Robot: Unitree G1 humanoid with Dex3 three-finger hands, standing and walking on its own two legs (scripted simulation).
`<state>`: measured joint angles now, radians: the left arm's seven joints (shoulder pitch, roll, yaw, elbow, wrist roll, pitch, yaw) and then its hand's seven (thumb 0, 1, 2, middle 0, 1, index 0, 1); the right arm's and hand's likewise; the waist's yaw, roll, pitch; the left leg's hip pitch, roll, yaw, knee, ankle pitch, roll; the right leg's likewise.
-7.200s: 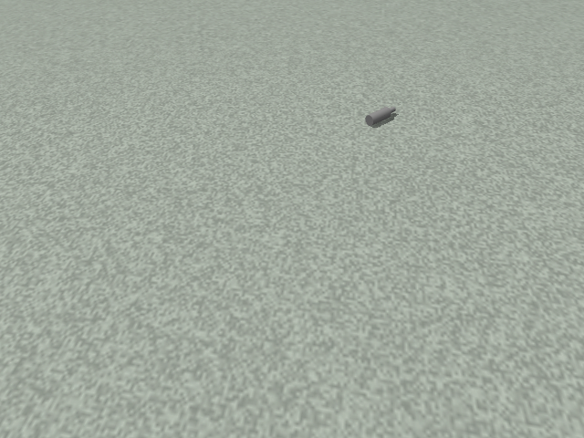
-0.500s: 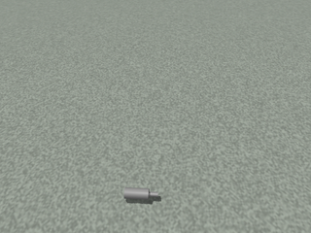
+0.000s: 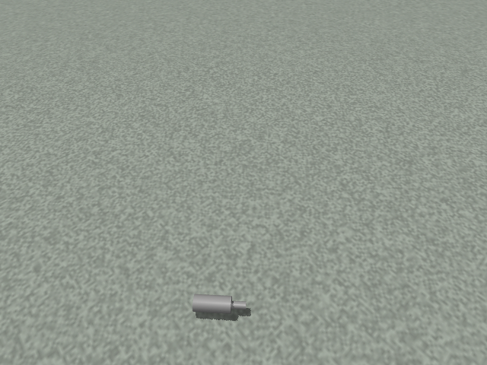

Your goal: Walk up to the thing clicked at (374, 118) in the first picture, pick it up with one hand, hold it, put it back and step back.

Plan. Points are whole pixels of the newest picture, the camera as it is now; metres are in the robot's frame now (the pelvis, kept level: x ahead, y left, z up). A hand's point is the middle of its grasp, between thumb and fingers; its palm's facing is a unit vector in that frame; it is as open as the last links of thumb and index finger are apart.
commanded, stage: stand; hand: left
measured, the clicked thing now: (219, 304) +0.49 +0.10 -0.75
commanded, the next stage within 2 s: none
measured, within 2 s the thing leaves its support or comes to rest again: neither
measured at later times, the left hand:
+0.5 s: hand out of the picture +0.10 +0.24 -0.16, palm faces -0.02 -0.94 -0.34, open 7.4 cm
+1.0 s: hand out of the picture +0.10 +0.24 -0.16, palm faces -0.03 -0.94 -0.34, open 7.4 cm
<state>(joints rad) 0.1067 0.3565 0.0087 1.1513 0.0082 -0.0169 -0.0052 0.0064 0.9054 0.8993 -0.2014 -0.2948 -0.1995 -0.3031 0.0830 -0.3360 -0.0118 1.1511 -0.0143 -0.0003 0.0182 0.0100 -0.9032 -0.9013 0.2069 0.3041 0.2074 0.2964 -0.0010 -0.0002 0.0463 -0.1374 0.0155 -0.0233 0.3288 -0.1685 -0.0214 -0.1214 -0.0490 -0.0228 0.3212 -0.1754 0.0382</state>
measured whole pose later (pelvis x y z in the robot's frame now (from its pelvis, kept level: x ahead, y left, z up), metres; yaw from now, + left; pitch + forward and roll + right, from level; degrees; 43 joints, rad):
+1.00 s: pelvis +0.02 -0.01 +0.00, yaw -1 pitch -1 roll +0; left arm 0.10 0.35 0.01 1.13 0.01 -0.01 -0.01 0.01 0.91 0.90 -0.20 -0.29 -0.20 -0.30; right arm 0.09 -0.35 0.00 1.14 -0.01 0.00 0.01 0.01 -0.90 -0.90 0.21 0.30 0.21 0.30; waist 0.00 0.00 0.05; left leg -0.10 0.04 -0.02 0.31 -0.18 -0.04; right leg -0.09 -0.02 -0.02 0.30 -0.19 0.02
